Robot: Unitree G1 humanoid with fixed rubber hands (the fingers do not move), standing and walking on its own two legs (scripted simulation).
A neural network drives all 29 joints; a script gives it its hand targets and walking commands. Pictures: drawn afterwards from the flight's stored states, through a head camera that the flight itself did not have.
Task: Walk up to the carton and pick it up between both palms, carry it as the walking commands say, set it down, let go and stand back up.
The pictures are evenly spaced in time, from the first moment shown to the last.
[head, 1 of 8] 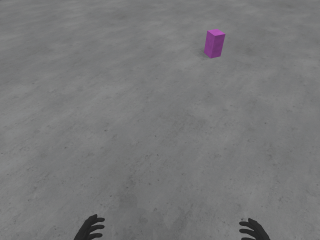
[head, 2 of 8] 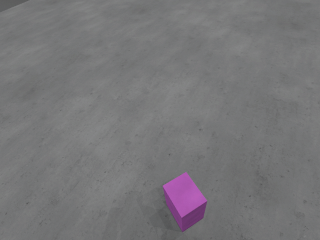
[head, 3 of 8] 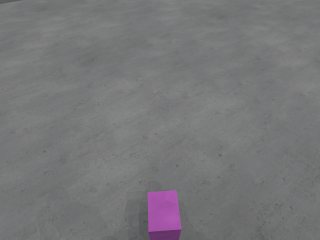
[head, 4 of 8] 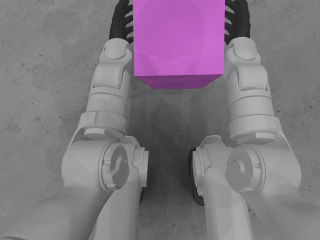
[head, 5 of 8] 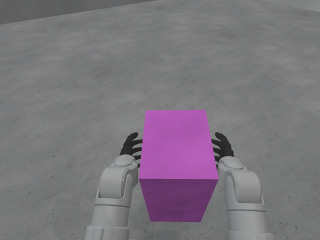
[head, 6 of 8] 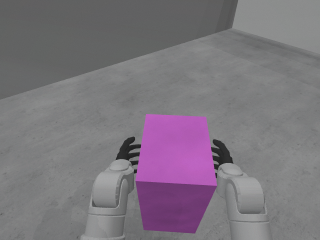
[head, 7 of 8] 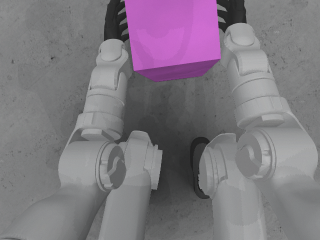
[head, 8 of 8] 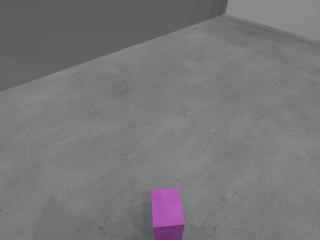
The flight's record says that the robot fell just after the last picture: no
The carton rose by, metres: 0.67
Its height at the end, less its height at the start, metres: +0.00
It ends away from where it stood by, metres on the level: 3.87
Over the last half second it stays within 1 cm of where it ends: yes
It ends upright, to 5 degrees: yes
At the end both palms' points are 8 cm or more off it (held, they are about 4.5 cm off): yes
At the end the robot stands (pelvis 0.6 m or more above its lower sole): yes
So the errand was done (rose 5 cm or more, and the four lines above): yes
